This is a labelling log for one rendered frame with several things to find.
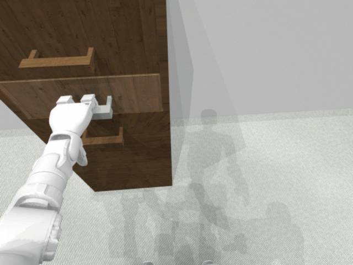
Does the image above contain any robot left hand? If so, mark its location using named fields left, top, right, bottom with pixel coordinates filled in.
left=49, top=94, right=98, bottom=166

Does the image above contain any robot left upper arm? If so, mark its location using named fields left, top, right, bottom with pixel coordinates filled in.
left=0, top=206, right=63, bottom=265

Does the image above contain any cabinet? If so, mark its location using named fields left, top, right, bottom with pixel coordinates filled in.
left=0, top=0, right=172, bottom=192

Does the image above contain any robot left forearm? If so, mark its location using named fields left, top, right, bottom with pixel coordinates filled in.
left=0, top=130, right=81, bottom=228

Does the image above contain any drawer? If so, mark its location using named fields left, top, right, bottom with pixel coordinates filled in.
left=0, top=73, right=162, bottom=118

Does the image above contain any handle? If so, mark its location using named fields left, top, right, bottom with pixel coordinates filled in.
left=91, top=96, right=113, bottom=120
left=18, top=56, right=95, bottom=78
left=81, top=136, right=124, bottom=149

